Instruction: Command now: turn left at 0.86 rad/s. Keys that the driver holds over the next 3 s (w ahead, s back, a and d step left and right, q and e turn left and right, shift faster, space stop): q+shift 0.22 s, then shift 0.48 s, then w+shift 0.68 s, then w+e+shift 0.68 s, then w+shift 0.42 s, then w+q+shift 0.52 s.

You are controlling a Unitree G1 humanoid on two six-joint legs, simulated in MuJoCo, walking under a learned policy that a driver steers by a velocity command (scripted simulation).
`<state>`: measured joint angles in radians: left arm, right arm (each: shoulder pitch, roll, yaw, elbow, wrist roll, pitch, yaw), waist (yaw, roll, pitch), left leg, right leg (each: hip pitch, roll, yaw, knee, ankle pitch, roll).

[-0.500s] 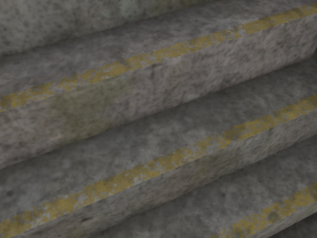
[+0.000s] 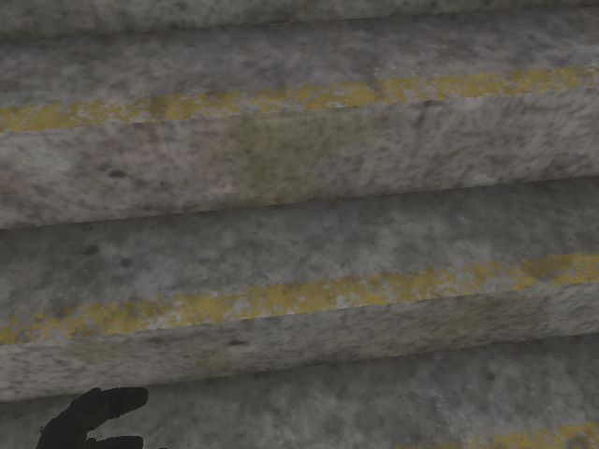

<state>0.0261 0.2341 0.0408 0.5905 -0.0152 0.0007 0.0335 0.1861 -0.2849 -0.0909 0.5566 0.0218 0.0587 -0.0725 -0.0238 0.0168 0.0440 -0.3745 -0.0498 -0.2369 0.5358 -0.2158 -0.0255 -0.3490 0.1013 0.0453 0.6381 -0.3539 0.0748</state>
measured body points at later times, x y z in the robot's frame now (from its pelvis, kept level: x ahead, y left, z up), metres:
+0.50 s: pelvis -0.04 -0.01 +0.00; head +0.00 -0.01 +0.45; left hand -0.03 +0.29 -0.09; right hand +0.25 -0.14 -0.08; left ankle -0.11 +0.12 -0.71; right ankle -0.01 -0.10 -0.74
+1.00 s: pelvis -0.01 +0.00 +0.00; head +0.00 -0.01 +0.45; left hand -0.02 +0.28 -0.10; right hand +0.23 -0.17 -0.09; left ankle -0.11 +0.10 -0.68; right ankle -0.04 -0.11 -0.74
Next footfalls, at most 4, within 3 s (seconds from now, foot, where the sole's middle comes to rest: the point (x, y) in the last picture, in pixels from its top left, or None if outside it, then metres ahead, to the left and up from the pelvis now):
0.04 right None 0.03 -0.10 -0.77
0.54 left None -0.08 0.12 -0.77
0.88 right None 0.00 -0.10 -0.77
1.28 left None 0.12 0.18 -0.77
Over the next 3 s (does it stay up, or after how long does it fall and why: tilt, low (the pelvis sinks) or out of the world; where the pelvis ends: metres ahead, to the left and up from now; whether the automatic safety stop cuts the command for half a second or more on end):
stays up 0.65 -0.01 0.45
